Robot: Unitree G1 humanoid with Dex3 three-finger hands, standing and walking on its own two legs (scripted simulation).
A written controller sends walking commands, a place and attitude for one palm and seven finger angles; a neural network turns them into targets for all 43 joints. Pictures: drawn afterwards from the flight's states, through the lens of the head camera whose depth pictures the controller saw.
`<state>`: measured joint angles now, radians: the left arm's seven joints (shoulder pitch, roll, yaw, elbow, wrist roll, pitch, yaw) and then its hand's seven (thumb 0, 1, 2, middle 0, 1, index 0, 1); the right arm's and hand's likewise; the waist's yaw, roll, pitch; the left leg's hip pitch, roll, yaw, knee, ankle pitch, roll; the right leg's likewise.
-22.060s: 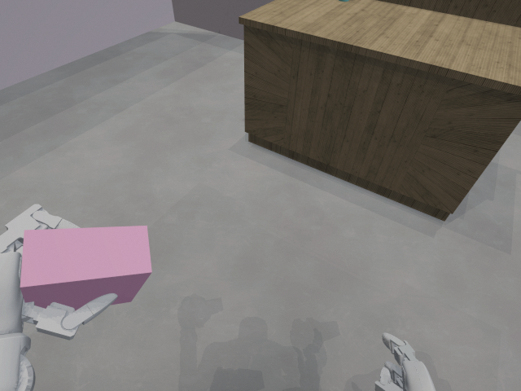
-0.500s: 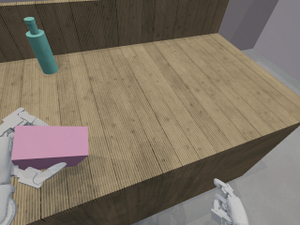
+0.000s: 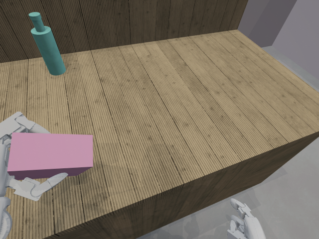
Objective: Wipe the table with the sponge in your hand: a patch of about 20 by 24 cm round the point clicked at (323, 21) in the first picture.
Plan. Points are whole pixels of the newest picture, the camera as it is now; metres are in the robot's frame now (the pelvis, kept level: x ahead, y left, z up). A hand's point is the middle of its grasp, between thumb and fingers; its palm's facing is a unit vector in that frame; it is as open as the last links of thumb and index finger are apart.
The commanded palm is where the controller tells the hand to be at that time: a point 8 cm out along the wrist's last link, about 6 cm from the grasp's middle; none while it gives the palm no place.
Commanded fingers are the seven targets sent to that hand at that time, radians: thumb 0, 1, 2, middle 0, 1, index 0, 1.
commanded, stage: look again from close up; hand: left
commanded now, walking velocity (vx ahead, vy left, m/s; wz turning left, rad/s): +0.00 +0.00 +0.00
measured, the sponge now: (62, 158) +0.23 +0.21 +0.14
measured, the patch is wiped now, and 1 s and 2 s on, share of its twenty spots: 0.00 0.00 0.00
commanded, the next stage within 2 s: shuffle to correct the standing spot in 0.24 s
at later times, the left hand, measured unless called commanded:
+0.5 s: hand (50, 159) +0.21 +0.22 +0.16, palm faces +0.36 -0.85 -0.37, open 9.9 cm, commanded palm +0.16 +0.25 +0.18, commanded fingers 0.00 0.10 1.30 -1.20 -1.60 -1.20 -1.60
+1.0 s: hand (100, 152) +0.23 +0.14 +0.16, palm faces +0.31 -0.86 -0.40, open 9.9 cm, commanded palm +0.18 +0.18 +0.18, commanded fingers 0.00 0.10 1.30 -1.20 -1.60 -1.20 -1.60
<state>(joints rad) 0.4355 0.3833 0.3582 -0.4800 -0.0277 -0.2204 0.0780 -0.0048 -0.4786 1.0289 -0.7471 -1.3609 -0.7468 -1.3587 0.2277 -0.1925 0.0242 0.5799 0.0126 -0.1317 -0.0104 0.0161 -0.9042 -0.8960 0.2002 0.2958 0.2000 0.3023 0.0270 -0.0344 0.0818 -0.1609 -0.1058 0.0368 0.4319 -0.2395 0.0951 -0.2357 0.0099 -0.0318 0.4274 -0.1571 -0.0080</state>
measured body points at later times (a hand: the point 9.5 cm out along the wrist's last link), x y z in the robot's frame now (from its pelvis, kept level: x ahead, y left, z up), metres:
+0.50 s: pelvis +0.00 -0.02 +0.00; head +0.01 -0.01 +0.45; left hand +0.19 +0.27 +0.18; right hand +0.17 -0.25 -0.07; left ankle +0.00 +0.04 -0.74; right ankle +0.05 -0.12 -0.74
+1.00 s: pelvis +0.01 -0.09 +0.00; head +0.04 -0.09 +0.44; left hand +0.21 +0.18 +0.18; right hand +0.18 -0.33 -0.08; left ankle +0.00 +0.04 -0.74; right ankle +0.05 -0.12 -0.74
